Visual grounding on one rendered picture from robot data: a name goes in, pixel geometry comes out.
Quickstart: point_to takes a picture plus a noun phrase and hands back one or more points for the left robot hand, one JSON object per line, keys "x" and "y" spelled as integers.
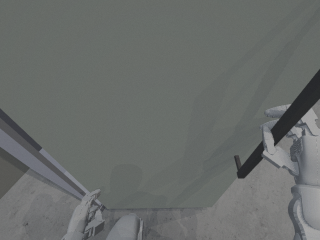
{"x": 81, "y": 218}

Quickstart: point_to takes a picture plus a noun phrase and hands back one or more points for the fridge door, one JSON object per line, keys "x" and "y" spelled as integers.
{"x": 150, "y": 100}

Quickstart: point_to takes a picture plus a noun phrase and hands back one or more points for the right robot hand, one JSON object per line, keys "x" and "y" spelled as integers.
{"x": 305, "y": 148}

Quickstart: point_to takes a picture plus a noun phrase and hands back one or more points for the left robot thigh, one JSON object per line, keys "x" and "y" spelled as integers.
{"x": 128, "y": 227}

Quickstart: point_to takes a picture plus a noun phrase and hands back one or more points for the right robot forearm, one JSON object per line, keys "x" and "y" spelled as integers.
{"x": 304, "y": 211}

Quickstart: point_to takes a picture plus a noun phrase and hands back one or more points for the handle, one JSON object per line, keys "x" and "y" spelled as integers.
{"x": 301, "y": 105}

